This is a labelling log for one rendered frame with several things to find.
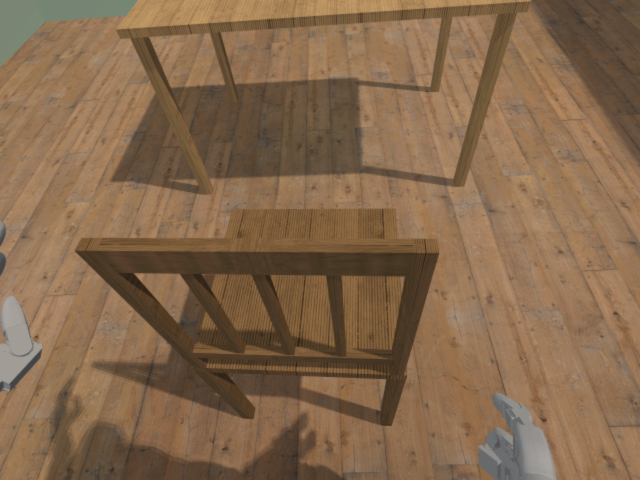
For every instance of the chair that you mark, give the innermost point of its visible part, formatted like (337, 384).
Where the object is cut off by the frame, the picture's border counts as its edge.
(299, 292)

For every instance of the table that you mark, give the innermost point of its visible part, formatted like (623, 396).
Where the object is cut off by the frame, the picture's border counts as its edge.
(153, 18)

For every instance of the robot right hand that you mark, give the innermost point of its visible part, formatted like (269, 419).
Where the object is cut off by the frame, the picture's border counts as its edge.
(526, 452)

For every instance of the robot left hand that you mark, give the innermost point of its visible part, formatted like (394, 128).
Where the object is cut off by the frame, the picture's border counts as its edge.
(20, 353)

